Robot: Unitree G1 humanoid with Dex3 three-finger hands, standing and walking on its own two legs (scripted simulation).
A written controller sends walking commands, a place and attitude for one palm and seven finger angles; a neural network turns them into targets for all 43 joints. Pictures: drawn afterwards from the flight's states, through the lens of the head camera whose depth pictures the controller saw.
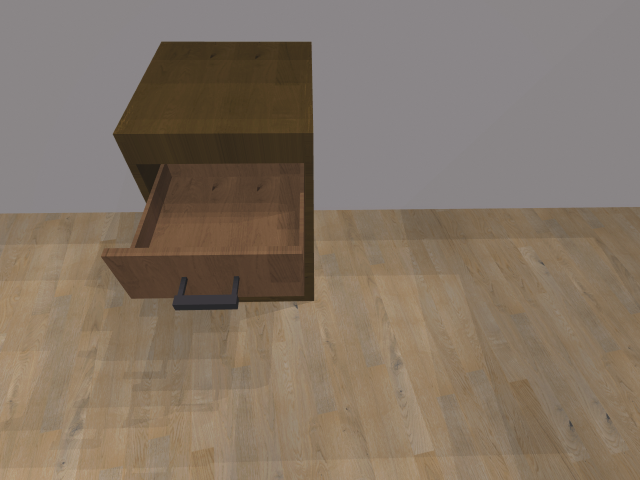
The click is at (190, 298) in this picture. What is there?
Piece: drawer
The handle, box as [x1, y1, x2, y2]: [172, 276, 239, 309]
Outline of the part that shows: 239,278 238,276 234,276 232,293 230,295 184,295 183,294 187,279 186,277 182,277 178,293 174,296 172,305 175,309 237,308 237,287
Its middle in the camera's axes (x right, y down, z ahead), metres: -0.23 +0.11 +0.79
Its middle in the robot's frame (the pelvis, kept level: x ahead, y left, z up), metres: +0.48 +0.25 -0.21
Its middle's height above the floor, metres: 0.57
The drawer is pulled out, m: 0.27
